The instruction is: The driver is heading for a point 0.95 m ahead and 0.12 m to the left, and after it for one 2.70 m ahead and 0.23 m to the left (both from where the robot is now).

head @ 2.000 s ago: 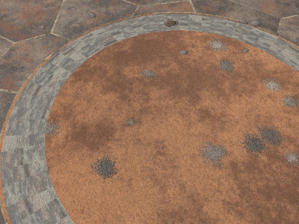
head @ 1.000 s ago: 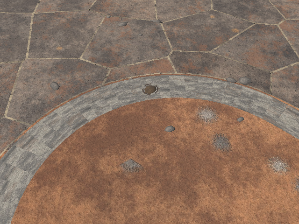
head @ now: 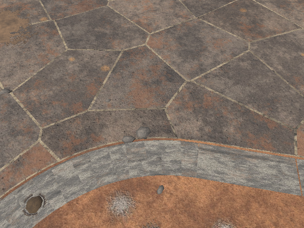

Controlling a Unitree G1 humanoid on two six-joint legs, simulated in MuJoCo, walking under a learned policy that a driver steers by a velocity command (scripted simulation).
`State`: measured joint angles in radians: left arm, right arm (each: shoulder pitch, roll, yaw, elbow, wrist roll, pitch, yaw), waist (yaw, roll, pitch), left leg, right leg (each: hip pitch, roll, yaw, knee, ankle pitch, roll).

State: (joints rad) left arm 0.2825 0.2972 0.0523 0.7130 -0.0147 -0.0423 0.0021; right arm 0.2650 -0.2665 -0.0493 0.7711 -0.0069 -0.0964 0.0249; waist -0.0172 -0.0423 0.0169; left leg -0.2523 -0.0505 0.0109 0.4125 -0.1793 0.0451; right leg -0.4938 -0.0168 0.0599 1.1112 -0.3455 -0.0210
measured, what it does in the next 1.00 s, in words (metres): walks ahead: right foot, then left foot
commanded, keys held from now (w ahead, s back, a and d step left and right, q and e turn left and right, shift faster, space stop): w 1.00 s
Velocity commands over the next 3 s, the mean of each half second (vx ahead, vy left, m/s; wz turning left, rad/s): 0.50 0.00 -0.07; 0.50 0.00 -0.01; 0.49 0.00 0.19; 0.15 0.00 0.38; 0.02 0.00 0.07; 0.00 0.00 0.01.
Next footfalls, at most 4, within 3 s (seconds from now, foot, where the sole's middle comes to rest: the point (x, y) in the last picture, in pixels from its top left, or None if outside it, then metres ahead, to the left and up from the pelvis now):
0.32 right None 0.34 -0.15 -0.78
0.84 left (133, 197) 0.64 0.09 -0.78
1.36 right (181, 144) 0.92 -0.16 -0.78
1.82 left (130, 127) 1.04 0.11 -0.78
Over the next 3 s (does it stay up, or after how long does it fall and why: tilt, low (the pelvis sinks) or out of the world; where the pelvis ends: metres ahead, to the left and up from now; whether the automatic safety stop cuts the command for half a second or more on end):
stays up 1.02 -0.03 0.00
